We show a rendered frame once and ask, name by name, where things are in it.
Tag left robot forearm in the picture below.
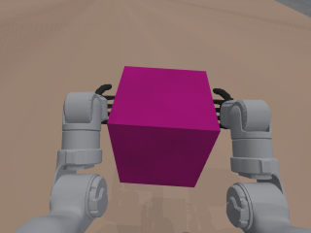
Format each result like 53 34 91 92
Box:
49 91 108 209

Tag robot right upper arm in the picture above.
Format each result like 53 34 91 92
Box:
226 183 311 233

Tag right robot forearm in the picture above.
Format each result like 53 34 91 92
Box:
220 99 290 219

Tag carton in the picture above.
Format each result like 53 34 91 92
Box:
107 66 221 187

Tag robot right hand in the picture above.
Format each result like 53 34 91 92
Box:
213 88 234 129

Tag robot left upper arm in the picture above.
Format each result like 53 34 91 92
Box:
12 174 108 233

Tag robot left hand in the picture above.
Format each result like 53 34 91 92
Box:
95 83 116 124

